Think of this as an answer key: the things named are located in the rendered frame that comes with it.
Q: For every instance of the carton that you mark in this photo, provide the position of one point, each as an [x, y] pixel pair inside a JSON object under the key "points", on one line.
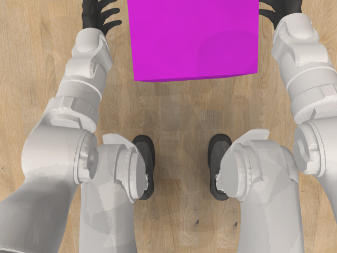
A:
{"points": [[179, 40]]}

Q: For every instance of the right robot thigh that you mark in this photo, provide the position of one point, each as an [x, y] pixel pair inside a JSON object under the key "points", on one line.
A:
{"points": [[271, 221]]}

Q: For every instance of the robot right hand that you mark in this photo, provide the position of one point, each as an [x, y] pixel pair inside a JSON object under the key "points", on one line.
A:
{"points": [[282, 8]]}

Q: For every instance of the right robot forearm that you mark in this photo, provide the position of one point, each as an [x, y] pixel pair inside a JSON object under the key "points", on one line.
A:
{"points": [[309, 77]]}

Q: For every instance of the left robot forearm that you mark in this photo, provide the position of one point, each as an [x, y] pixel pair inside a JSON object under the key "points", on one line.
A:
{"points": [[81, 89]]}

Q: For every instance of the robot left hand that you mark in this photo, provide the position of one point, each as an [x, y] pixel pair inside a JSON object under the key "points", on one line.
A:
{"points": [[93, 18]]}

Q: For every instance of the right robot upper arm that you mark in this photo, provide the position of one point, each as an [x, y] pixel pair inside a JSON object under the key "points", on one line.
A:
{"points": [[315, 153]]}

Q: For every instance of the left robot upper arm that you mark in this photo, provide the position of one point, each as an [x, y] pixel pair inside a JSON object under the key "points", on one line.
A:
{"points": [[56, 161]]}

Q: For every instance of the robot right foot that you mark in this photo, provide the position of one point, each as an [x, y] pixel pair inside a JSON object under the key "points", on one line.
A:
{"points": [[218, 146]]}

